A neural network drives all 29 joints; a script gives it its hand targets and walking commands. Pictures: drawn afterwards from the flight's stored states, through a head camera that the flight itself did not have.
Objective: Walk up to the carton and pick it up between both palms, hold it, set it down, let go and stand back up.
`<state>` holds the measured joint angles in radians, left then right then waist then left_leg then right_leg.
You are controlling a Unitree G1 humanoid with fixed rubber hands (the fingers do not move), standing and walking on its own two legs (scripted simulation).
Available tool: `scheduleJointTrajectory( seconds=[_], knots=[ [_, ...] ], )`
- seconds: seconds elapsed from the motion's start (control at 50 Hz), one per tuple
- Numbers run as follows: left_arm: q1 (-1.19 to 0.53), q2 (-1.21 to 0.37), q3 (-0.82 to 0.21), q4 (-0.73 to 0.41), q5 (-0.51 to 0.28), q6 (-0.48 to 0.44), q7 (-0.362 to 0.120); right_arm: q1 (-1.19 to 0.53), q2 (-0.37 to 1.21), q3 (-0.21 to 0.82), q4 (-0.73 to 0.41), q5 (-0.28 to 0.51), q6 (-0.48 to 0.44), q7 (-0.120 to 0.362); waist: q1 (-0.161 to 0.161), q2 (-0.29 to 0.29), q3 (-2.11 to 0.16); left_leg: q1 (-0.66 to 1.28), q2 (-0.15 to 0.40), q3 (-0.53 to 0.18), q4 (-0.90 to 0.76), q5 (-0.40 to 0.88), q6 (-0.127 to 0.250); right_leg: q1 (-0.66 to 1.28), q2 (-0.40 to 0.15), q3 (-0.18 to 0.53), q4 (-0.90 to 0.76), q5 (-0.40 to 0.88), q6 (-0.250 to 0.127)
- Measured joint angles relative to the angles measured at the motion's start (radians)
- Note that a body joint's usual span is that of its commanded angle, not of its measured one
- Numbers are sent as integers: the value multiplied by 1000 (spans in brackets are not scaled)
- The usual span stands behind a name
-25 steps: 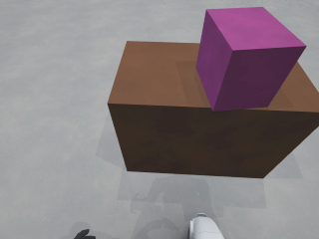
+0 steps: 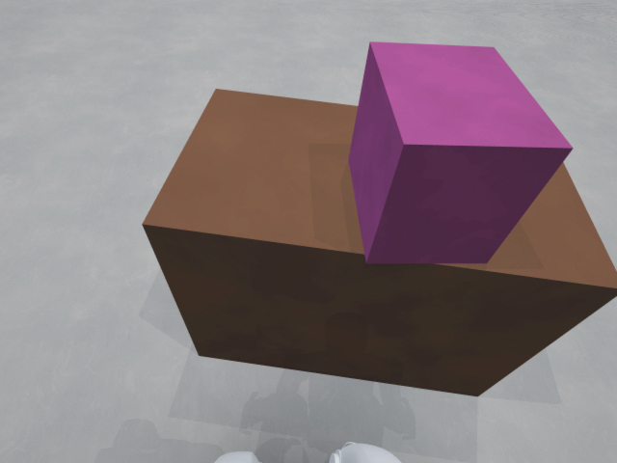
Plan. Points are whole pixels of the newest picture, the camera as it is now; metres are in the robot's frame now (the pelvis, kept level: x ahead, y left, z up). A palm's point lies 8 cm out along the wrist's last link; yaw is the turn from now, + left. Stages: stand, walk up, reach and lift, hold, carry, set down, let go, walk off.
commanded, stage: walk up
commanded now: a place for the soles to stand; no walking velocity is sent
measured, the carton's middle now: (429, 155) +0.62 -0.19 +0.05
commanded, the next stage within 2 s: none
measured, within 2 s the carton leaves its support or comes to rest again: neither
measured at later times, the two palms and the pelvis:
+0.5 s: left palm (278, 450) +0.16 +0.05 -0.11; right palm out of the picture +0.15 -0.45 -0.09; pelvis +0.06 -0.18 +0.01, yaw +3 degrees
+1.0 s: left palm out of the picture +0.08 -0.03 -0.10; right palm out of the picture +0.16 -0.50 -0.11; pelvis +0.07 -0.27 +0.03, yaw +7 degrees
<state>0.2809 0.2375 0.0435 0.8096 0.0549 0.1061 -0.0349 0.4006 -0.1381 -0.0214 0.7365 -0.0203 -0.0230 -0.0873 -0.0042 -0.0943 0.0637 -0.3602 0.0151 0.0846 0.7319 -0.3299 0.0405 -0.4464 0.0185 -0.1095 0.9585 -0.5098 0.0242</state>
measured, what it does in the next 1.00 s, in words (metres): steps to the right: right foot, then left foot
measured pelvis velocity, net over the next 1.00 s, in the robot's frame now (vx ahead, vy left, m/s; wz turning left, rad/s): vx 0.07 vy -0.27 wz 0.12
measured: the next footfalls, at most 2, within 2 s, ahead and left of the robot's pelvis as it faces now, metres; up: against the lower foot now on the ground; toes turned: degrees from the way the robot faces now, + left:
right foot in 0.30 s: +0.20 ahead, -0.28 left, +0.00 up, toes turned -2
left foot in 0.58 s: +0.18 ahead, -0.12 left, +0.00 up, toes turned +6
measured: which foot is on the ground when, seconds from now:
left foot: down 0.00-0.30, up 0.32-0.56, down 0.58-1.00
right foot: up 0.00-0.28, down 0.30-0.62, up 0.64-0.76, down 0.78-1.00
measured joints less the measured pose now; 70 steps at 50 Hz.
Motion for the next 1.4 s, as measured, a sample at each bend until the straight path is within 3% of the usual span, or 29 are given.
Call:
scheduleJointTrajectory(
  seconds=[0.04, 0.1, 0.18, 0.26, 0.28, 0.32, 0.38, 0.44, 0.52, 0.58, 0.6, 0.64, 0.7, 0.78, 0.8, 0.84, 0.9, 1.02, 1.18, 1.3, 1.4],
  knots=[
    [-4, 7, 7, -1, 13, 1, -3, 10, 9, 0, 14, 4, -1, -9, -10, 2, 4, 13, 11, -17, -7, -14, -7, -67, -19, 47, 151, -4, 50],
    [-20, 16, 20, -3, 21, -7, -3, 20, 12, -1, 34, -9, -14, -7, -8, 15, 6, 43, 42, -38, -54, -1, -40, -139, -73, 110, 209, 76, 74],
    [-47, 26, 19, -15, 10, -19, -12, 14, 0, -4, 31, -21, -37, 6, -21, 40, 19, 81, 93, -63, -91, 3, -82, -153, -139, 156, 63, 147, 70],
    [-77, 34, 2, -42, 0, -29, -29, 1, -30, -16, 27, -16, -27, 19, -38, 55, 24, 105, 142, -93, -71, -30, -133, -67, -150, 137, -155, 256, 44],
    [-81, 38, -4, -55, -1, -35, -31, 1, -41, -19, 27, -14, -18, 23, -37, 54, 20, 101, 151, -103, -47, -49, -132, -24, -142, 127, -226, 289, 38],
    [-101, 28, -17, -72, -2, -52, -29, -27, -79, -32, 33, -13, 9, 28, -22, 76, 38, 63, 154, -153, 76, -149, -82, -18, -115, 106, -206, 295, 24],
    [-115, -10, -46, -83, -18, -47, -9, -82, -130, -49, 34, 3, 44, 11, 5, 90, 53, -28, 26, -229, 340, -290, -30, -23, -100, 96, -184, 260, -3],
    [-112, -31, -59, -83, -16, -27, 4, -101, -143, -54, 9, 3, 24, 5, 14, 86, 56, -82, -38, -172, 424, -249, -7, 14, -89, 65, -259, 295, -29],
    [-94, -29, -65, -65, -15, -22, 12, -88, -117, -44, -15, 13, 7, 5, 20, 61, 34, -48, -55, -65, 251, -206, -4, 45, -66, 15, -327, 321, -61],
    [-80, -12, -70, -32, -29, -18, 21, -73, -82, -21, -20, 24, -3, 14, 8, 44, 15, 56, -53, -29, -53, -39, 10, 40, -45, -23, -317, 310, -78],
    [-77, -4, -67, -10, -36, -18, 23, -74, -62, -13, -7, 24, -4, 19, 5, 24, 16, 65, -56, -30, -72, 15, 19, 38, -47, -24, -298, 283, -77],
    [-57, 0, -68, 30, -47, -10, 25, -62, -32, 8, 16, 24, 1, 31, -7, 13, 5, 72, -46, -45, -74, 17, 17, 45, -28, -10, -272, 174, -48],
    [-33, -5, -70, 63, -46, -14, 23, -43, -10, 27, 54, 18, 0, 41, -17, 31, -4, 95, -33, -86, -126, 27, 3, 73, -16, 58, -253, 101, -36],
    [-15, -5, -70, 75, -44, -70, 31, -62, -15, 42, 96, 16, -6, 71, 8, 57, 2, 95, -18, -101, -152, 49, -30, 158, -48, 125, -397, 292, -33],
    [-12, -5, -68, 82, -44, -81, 33, -79, -20, 42, 108, 12, -4, 79, 14, 65, 5, 91, -11, -99, -141, 42, -38, 169, -46, 128, -416, 304, -13],
    [-11, -12, -69, 106, -45, -92, 37, -116, -35, 36, 131, 10, 8, 88, 8, 93, 13, 102, 8, -110, -143, 40, -53, 184, -29, 117, -422, 289, -1],
    [-4, -16, -76, 128, -46, -98, 37, -148, -54, 33, 153, 10, 20, 85, 4, 106, -2, 128, 17, -114, -189, 67, -66, 195, -20, 113, -435, 285, -16],
    [-16, -20, -87, 149, -55, -105, 39, -178, -96, 33, 222, 17, 25, 83, 7, 119, -25, 132, 33, -126, -241, 98, -49, 203, -2, 99, -490, 323, -40],
    [-22, -16, -81, 190, -54, -100, 35, -127, -116, 40, 311, 13, 18, 80, 2, 101, -33, 132, 36, -130, -272, 120, -52, 206, 1, 95, -525, 345, -44],
    [-17, -4, -69, 209, -54, -90, 36, -79, -97, 55, 348, 14, 17, 76, -2, 78, -26, 131, 25, -125, -267, 117, -77, 199, -12, 101, -507, 331, -33],
    [-8, 11, -66, 217, -52, -92, 40, -68, -75, 61, 355, 17, 17, 78, -7, 69, -17, 131, 14, -121, -258, 107, -73, 200, -23, 106, -500, 321, -21]
  ],
)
